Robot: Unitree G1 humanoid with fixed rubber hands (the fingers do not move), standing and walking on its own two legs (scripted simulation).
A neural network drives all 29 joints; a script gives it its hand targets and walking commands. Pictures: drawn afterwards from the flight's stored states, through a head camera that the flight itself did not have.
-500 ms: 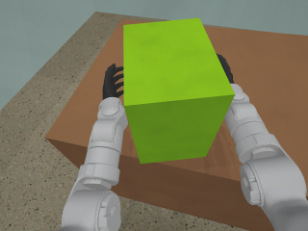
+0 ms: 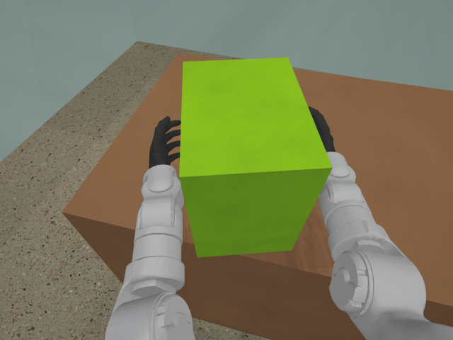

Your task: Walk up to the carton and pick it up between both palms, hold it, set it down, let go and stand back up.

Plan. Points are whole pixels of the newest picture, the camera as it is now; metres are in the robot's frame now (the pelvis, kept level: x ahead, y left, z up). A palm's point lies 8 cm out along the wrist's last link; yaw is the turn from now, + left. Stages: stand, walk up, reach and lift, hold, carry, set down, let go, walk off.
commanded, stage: reach and lift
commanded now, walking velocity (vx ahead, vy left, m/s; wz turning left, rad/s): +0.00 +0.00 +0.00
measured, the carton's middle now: (240, 161) +0.43 +0.05 +0.08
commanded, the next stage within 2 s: none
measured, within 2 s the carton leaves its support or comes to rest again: leaves its support in 0.88 s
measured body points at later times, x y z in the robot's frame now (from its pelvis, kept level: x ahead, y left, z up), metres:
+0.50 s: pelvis +0.00 +0.00 +0.00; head +0.03 +0.01 +0.45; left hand +0.38 +0.19 +0.11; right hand +0.47 -0.08 +0.11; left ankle -0.01 +0.18 -0.75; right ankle +0.02 -0.08 -0.75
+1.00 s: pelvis -0.02 +0.00 +0.00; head +0.02 +0.01 +0.45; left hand +0.37 +0.20 +0.12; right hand +0.46 -0.07 +0.13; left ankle -0.01 +0.18 -0.75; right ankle +0.02 -0.08 -0.75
